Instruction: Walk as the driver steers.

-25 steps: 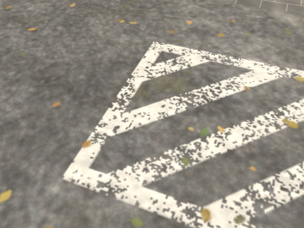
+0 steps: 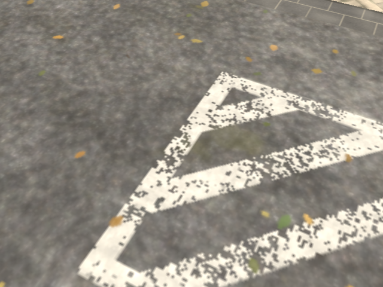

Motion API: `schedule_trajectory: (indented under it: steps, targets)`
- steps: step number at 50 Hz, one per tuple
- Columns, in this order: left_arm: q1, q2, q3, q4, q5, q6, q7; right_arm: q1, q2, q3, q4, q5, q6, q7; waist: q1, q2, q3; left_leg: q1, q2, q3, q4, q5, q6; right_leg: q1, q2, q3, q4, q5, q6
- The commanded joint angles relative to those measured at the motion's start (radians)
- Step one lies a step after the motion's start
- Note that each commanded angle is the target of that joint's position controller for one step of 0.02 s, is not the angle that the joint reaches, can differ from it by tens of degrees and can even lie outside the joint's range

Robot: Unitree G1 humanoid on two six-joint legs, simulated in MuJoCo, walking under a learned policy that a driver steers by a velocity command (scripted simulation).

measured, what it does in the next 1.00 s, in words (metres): walks ahead, turning left: right foot, then left foot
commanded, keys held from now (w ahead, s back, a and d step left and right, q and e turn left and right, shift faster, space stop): w+q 0.20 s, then s+q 0.40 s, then w+q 0.30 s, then w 0.10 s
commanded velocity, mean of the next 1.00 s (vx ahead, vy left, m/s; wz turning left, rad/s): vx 0.23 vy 0.00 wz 0.56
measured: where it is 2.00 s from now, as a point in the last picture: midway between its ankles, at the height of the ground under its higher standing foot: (113, 226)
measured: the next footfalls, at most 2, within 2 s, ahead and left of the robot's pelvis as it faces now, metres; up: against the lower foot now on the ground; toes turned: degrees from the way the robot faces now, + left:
right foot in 0.24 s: +0.31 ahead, -0.14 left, +0.00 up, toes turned +12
left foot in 0.70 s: +0.24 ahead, +0.09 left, +0.00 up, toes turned +28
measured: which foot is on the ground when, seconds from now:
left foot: down 0.00-0.24, up 0.26-0.68, down 0.70-1.00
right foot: up 0.00-0.22, down 0.24-0.70, up 0.72-1.00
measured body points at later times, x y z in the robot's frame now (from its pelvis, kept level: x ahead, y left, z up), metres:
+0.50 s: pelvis +0.20 -0.06 +0.00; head +0.26 -0.06 +0.45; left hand +0.25 +0.24 -0.10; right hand +0.43 -0.29 -0.11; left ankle +0.21 +0.09 -0.66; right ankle +0.27 -0.15 -0.74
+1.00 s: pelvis +0.27 +0.01 +0.01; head +0.27 +0.04 +0.46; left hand +0.27 +0.33 -0.10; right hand +0.50 -0.18 -0.08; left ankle +0.21 +0.07 -0.74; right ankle +0.45 -0.08 -0.69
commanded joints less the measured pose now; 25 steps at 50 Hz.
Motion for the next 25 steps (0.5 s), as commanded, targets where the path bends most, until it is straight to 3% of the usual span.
schedule_trajectory:
  steps: [1,4,7,10,11,12,13,14,15,16,17,18,20,22,25]
  targets:
    - [0.003,0.052,0.014,-0.064,0.009,0.009,0.016,-0.051,-0.162,-0.037,-0.093,0.008,-0.02,-0.024,0.033,0.078,0.029,-0.211,0.213,-0.201,-0.174,0.036,0.153,0.128,0.033,-0.051,-0.23,0.183,0.036]
    - [-0.112,0.04,0.007,-0.1,-0.011,0.003,0.009,0.017,-0.178,-0.045,-0.085,0.022,-0.009,-0.033,-0.021,0.104,0.003,-0.13,0.216,-0.227,-0.126,-0.005,0.12,0.169,0.084,-0.049,-0.442,0.266,0.051]
    - [-0.169,0.076,0.015,-0.132,-0.025,-0.007,-0.006,0.054,-0.168,-0.045,-0.081,0.03,0.004,-0.039,-0.039,0.106,-0.011,-0.018,0.256,-0.322,-0.055,-0.085,0.112,0.181,0.098,-0.015,-0.542,0.226,0.05]
    - [-0.126,0.117,0.033,-0.137,-0.03,-0.027,-0.02,0.033,-0.171,-0.047,-0.1,0.019,0.017,-0.046,0.007,0.141,-0.028,0.045,0.27,-0.404,0.053,-0.069,0.09,0.285,0.11,-0.015,-0.621,0.1,0.012]
    - [-0.046,0.137,0.045,-0.119,-0.017,-0.032,-0.015,0.018,-0.146,-0.04,-0.111,0.017,0.024,-0.048,0.051,0.146,-0.052,0.036,0.214,-0.384,0.156,0.014,0.055,0.394,0.104,-0.025,-0.678,0.106,-0.018]
    - [0.08,0.192,0.061,-0.11,0.01,-0.037,-0.007,-0.006,-0.093,-0.022,-0.138,0.008,0.023,-0.047,0.109,0.091,-0.171,-0.05,0.145,-0.302,0.409,0.029,0.002,0.62,-0.029,0.065,-0.642,0.254,-0.083]
    - [0.179,0.279,0.082,-0.104,0.038,-0.021,0.001,0.117,-0.041,-0.007,-0.163,0.021,0.015,-0.05,0.083,-0.177,-0.324,-0.372,0.003,-0.138,0.725,-0.268,-0.083,0.978,-0.282,0.382,-0.604,0.517,-0.262]
    - [0.192,0.205,0.07,-0.107,0.018,-0.006,-0.004,0.162,-0.116,-0.016,-0.168,0.02,0.013,-0.05,0.07,-0.28,-0.373,-0.495,0.04,-0.138,0.921,-0.556,-0.115,1.0,-0.387,0.56,-0.624,0.648,-0.319]
    - [0.143,0.126,0.047,-0.132,0.01,0.005,-0.006,0.118,-0.197,-0.041,-0.161,0.023,0.03,-0.053,0.077,-0.149,-0.28,-0.522,0.081,-0.158,1.02,-0.513,-0.141,0.895,-0.351,0.424,-0.605,0.746,-0.286]
    - [0.087,0.097,0.036,-0.149,0.006,0.018,-0.005,0.054,-0.205,-0.049,-0.177,0.017,0.05,-0.057,0.069,-0.051,-0.217,-0.517,0.111,-0.116,1.042,-0.465,-0.169,0.796,-0.294,0.265,-0.596,0.836,-0.25]
    - [0.042,0.087,0.033,-0.146,-0.004,0.03,-0.004,0.028,-0.189,-0.052,-0.192,0.01,0.066,-0.06,0.046,-0.021,-0.155,-0.516,0.138,-0.093,1.001,-0.418,-0.185,0.703,-0.236,0.177,-0.617,0.821,-0.224]
    - [0.011,0.083,0.029,-0.144,-0.007,0.038,-0.002,0.025,-0.167,-0.054,-0.199,0.013,0.083,-0.06,0.021,-0.046,-0.116,-0.484,0.164,-0.07,0.955,-0.38,-0.192,0.62,-0.193,0.109,-0.655,0.758,-0.203]
    - [-0.017,0.118,0.041,-0.139,0.008,0.051,0.0,0.03,-0.108,-0.043,-0.222,0.023,0.107,-0.057,0.003,-0.098,-0.091,-0.411,0.153,-0.012,0.888,-0.299,-0.209,0.515,-0.144,0.005,-0.715,0.752,-0.214]
    - [-0.028,0.139,0.049,-0.134,0.009,0.065,0.01,0.004,-0.098,-0.041,-0.254,0.018,0.116,-0.056,0.0,-0.108,-0.107,-0.404,0.161,-0.004,0.814,-0.236,-0.218,0.519,-0.16,-0.039,-0.73,0.785,-0.24]
    - [-0.067,0.146,0.049,-0.136,-0.005,0.093,0.028,-0.03,-0.099,-0.038,-0.284,0.009,0.121,-0.046,-0.002,-0.097,-0.142,-0.331,0.182,0.013,0.669,-0.116,-0.207,0.517,-0.164,-0.114,-0.727,0.717,-0.244]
